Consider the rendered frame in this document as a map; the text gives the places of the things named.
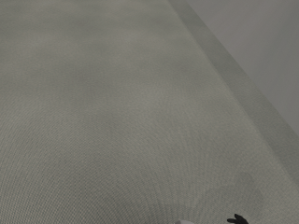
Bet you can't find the robot right hand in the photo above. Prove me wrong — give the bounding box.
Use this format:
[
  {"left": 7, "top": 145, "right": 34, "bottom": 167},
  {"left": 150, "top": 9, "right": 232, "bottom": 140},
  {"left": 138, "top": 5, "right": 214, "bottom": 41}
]
[{"left": 227, "top": 214, "right": 249, "bottom": 224}]

